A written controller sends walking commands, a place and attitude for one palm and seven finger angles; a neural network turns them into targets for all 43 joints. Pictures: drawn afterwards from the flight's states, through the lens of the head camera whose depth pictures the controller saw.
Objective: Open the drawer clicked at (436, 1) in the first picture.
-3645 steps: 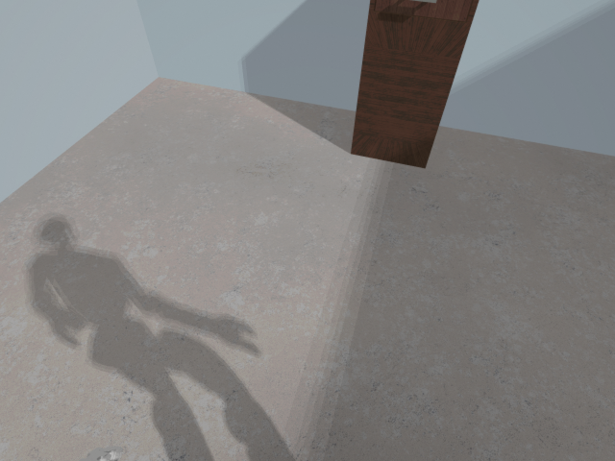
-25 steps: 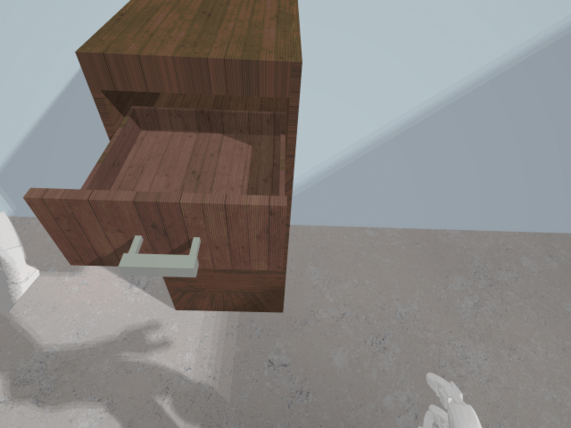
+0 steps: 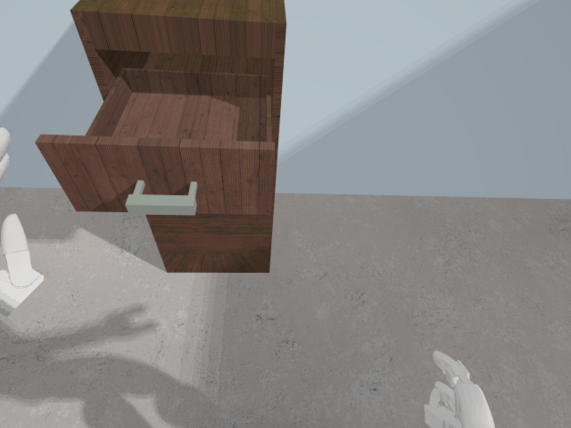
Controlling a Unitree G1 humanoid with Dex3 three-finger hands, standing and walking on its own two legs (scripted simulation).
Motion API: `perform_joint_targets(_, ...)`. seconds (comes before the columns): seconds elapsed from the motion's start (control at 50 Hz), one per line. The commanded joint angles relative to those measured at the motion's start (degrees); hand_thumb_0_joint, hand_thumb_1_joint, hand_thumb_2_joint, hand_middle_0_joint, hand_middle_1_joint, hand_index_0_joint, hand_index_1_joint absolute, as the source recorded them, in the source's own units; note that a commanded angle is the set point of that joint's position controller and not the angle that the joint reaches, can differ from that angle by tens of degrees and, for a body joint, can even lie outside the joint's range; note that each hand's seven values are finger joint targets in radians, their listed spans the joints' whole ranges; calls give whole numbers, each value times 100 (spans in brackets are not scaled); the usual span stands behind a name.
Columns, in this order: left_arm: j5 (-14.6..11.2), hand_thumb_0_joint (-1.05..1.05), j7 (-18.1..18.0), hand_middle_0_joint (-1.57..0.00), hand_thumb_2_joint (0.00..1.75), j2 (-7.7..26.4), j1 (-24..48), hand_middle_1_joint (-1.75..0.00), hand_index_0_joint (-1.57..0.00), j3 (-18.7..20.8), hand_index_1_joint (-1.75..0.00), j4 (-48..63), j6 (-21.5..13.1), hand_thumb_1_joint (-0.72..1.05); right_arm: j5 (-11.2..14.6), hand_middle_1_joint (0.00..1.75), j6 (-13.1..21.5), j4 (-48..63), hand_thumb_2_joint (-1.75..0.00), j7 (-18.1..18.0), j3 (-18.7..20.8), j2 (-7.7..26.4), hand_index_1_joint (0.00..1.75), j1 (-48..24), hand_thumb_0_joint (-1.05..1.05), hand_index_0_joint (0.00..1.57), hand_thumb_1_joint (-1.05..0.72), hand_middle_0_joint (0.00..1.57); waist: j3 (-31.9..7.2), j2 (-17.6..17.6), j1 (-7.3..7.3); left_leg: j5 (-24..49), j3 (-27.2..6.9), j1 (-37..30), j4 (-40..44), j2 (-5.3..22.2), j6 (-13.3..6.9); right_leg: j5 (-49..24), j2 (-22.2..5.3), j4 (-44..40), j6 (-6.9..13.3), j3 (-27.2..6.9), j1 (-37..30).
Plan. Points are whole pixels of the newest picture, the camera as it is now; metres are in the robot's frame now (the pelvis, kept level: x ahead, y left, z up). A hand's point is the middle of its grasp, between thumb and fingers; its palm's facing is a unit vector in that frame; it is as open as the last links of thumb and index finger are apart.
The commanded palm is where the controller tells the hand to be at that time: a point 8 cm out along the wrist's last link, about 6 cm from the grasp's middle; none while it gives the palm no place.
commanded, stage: stop stepping back and stand still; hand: left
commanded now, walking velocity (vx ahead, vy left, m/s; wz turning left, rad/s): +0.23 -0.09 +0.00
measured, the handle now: (164, 195) +0.46 +0.22 +0.04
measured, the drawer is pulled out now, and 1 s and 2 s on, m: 0.30 0.30 0.30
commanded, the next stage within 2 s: let the arm hang, fingers relaxed in 0.70 s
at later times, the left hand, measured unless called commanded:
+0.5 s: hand out of the picture +0.10 +0.25 +0.22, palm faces +0.46 -0.79 -0.41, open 7.4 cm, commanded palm +0.04 +0.28 +0.23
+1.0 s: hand out of the picture +0.08 +0.21 -0.09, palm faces +0.06 -0.95 -0.30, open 7.4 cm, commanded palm none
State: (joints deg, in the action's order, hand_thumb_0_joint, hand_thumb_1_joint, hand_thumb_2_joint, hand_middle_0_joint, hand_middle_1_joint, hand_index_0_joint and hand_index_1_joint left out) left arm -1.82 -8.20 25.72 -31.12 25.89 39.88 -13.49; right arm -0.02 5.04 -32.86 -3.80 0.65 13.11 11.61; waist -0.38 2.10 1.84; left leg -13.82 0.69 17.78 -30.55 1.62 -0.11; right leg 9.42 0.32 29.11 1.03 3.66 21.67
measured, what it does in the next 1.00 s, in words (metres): walks backwards: right foot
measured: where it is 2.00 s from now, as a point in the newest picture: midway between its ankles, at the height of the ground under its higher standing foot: outside the picture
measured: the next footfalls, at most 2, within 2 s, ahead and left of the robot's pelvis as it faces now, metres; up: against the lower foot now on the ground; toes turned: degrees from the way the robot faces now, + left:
right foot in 0.18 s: -0.02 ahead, -0.12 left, +0.00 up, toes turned +3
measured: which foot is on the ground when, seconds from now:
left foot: down 0.00-1.00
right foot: down 0.00-0.00, up 0.02-0.16, down 0.18-1.00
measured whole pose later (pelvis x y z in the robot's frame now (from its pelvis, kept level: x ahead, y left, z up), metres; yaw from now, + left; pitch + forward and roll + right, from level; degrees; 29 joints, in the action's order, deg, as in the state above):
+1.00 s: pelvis -0.10 +0.00 -0.01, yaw +2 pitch +0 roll +1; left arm 1.8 -0.2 14.4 -13.0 4.1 -26.6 4.3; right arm -2.2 1.1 -43.9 0.0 -0.3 13.9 11.6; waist -0.7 0.2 2.5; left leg -13.5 2.4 21.8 -35.8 -1.2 -1.7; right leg 26.4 -1.2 47.2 -1.5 -1.3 23.2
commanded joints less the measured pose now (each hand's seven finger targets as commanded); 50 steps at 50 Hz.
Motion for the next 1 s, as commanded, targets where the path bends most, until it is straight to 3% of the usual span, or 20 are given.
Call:
perform_joint_targets(0.0, -137, 0, -128, -20, 90, 1009, -431, -30, -20, 1009, -30, 1487, -439, 90, -2, 30, 403, 1000, -90, 34, 305, 586, 30, -261, 0, 20, -90, 20, -1248, -1804, -205, 1021, -1171, -78, 1406, 1413, -549, 1316, 4, 1040, -223, -199, -630)
perform_joint_targets(0.04, -78, 0, -167, -20, 90, 907, -101, -30, -20, 915, -30, 1841, -393, 90, -64, 30, 556, 923, -90, 66, 259, 548, 30, -196, 0, 20, -90, 20, -775, -1851, -109, 628, -1180, 293, 1472, 1405, -670, 1574, 97, 1685, -190, -278, -484)
perform_joint_targets(0.14, -4, 0, -216, -20, 90, 691, 193, -30, -20, 625, -30, 898, -137, 90, 42, 30, 558, 750, -90, 47, 164, 615, 30, -430, 0, 20, -90, 20, -36, -817, 1, -1958, -506, 1193, 1141, 550, -171, 1304, -70, -459, -74, -327, -1283)
perform_joint_targets(0.22, 25, 0, -219, -20, 90, 746, 704, -30, -20, 478, -30, 720, -51, 90, -30, 30, 371, 528, -90, -7, 223, 557, 30, -353, 0, 20, -90, 20, -136, 649, 2, -1049, 153, -202, -1722, -182, 14, 3629, -1382, -1906, 722, -2136, 868)
perform_joint_targets(0.3, 22, 0, -226, -20, 90, 639, 804, -30, -20, 325, -30, 774, -30, 90, -92, 30, 331, 489, -90, -42, 72, 486, 30, -386, 0, 20, -90, 20, -56, 40, 80, -1368, 71, -566, -329, 23, -172, 3362, -1097, -1202, 547, -1261, 985)
perform_joint_targets(0.32, 13, 0, -213, -20, 90, 577, 743, -30, -20, 288, -30, 828, -35, 90, -99, 30, 342, 552, -90, -67, 77, 572, 30, -357, 0, 20, -90, 20, 116, -553, 85, -1963, -433, -379, 518, 247, -330, 3176, -657, -498, 398, -976, 939)
perform_joint_targets(0.34, -2, 0, -220, -20, 90, 583, 769, -30, -20, 322, -30, 1002, -85, 90, -99, 30, 381, 651, -90, -55, 100, 689, 30, -342, 0, 20, -90, 20, 208, -1407, 78, -2668, -1758, -134, 1541, 1001, -648, 2404, 13, 725, 111, -452, 801)
perform_joint_targets(0.38, 86, 0, -237, -20, 90, 1010, 1041, -30, -20, 702, -30, 1358, -171, 90, -49, 30, 446, 702, -90, -26, 121, 452, 30, -404, 0, 20, -90, 20, 41, -2050, 53, -3891, -3020, 636, 2619, 1857, -1054, 1881, 215, 3232, -100, -218, 606)
perform_joint_targets(0.42, 117, 0, -194, -20, 90, 771, 348, -30, -20, 635, -30, 815, -140, 90, -25, 30, 552, 593, -90, 81, 145, 469, 30, -459, 0, 20, -90, 20, 195, -1116, -98, -2751, -2140, 568, 2259, 1683, -1054, 1539, -84, 3114, -62, -357, 732)
perform_joint_targets(0.52, 49, 0, -167, -20, 90, 591, 201, -30, -20, 386, -30, 732, -34, 90, -43, 30, 426, 603, -90, 44, 111, 565, 30, -462, 0, 20, -90, 20, -118, -1301, -126, -2289, -553, 1262, 1535, 869, -415, 1561, 159, 40, 0, 538, -1706)
perform_joint_targets(0.54, 67, 0, -148, -20, 90, 693, 259, -30, -20, 435, -30, 681, -18, 90, -44, 30, 372, 611, -90, 32, 131, 543, 30, -467, 0, 20, -90, 20, -108, -631, -139, -1873, -249, 1417, 648, 551, -273, 1514, -110, -668, 138, 39, -1915)
perform_joint_targets(0.58, -20, 0, -143, -20, 90, 1059, 397, -30, -20, 779, -30, 631, -41, 90, -38, 30, 295, 558, -90, 54, 157, 523, 30, -436, 0, 20, -90, 20, -66, 889, -145, -943, 85, 1764, -2173, -51, -37, 1410, -2007, -2020, 988, -2811, -1271)
perform_joint_targets(0.6, -40, 0, -177, -20, 90, 1264, 971, -30, -20, 882, -30, 955, -239, 90, -63, 30, 361, 472, -90, 57, 176, 537, 30, -441, 0, 20, -90, 20, -315, 570, -69, -928, 24, 1571, -2642, 77, 44, 1122, -2152, -1919, 1040, -2565, -1153)
perform_joint_targets(0.72, -1, 0, -188, -20, 90, 686, 354, -30, -20, 493, -30, 1047, -208, 90, -42, 30, 397, 488, -90, -62, 143, 450, 30, -396, 0, 20, -90, 20, -120, -52, -16, -366, 291, -434, 251, 77, -128, 1648, -1199, -1149, 532, -975, -152)
perform_joint_targets(0.76, -12, 0, -221, -20, 90, 686, 330, -30, -20, 508, -30, 1120, -270, 90, -42, 30, 461, 626, -90, -105, 203, 635, 30, -415, 0, 20, -90, 20, -107, -1036, -104, -396, -722, -518, 1020, 705, -406, 1104, -451, -111, 97, -491, -216)
perform_joint_targets(0.78, 505, 0, 606, -20, 90, -1026, 158, -30, -20, -2270, -30, -3985, 503, 90, -13, 30, 818, -741, -90, 388, 529, 1283, 30, 76, 0, 20, -90, 20, 114, -1503, 427, 1629, -1444, -704, 361, 1173, -625, 477, -335, 1850, -259, 186, 1180)
perform_joint_targets(0.8, 501, 0, 727, -20, 90, -789, 632, -30, -20, -1859, -30, -3974, 1279, 90, -27, 30, 202, -788, -90, 471, 496, 1316, 30, 494, 0, 20, -90, 20, -198, -1520, 299, 2361, -1969, -499, 833, 1499, -959, 2244, -123, 2652, -245, -231, 1176)
perform_joint_targets(0.86, 435, 0, 773, -20, 90, -929, 1044, -30, -20, -2063, -30, -4603, 1471, 90, -244, 30, -58, -446, -90, 320, 320, 1050, 30, 287, 0, 20, -90, 20, -325, 14, 56, 2054, -2053, -132, 627, 1557, -1275, 2565, -204, 3480, -300, -693, 1079)
perform_joint_targets(0.94, 370, 0, 824, -20, 90, -702, 1179, -30, -20, -2175, -30, -6391, 1496, 90, -234, 30, -338, -665, -90, 327, 187, 1006, 30, -190, 0, 20, -90, 20, -276, -539, -370, 967, -901, 681, 661, 907, -708, 1490, -115, 1272, -266, -342, -726)
perform_joint_targets(0.98, 385, 0, 777, -20, 90, -142, 971, -30, -20, -2161, -30, -7251, 1429, 90, -106, 30, -427, -833, -90, 360, 119, 648, 30, -158, 0, 20, -90, 20, -87, 77, -437, -935, -356, 1211, -32, 5, -142, 1224, -703, -584, 21, -1567, -1257)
